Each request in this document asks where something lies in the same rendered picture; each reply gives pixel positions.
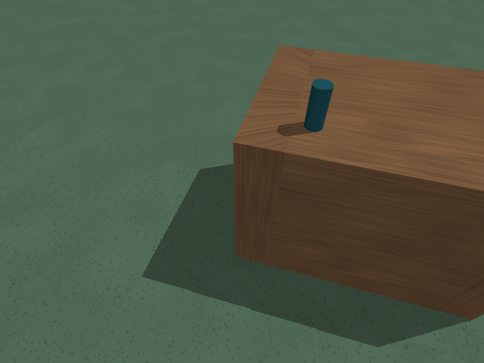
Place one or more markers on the can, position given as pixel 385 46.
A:
pixel 319 100

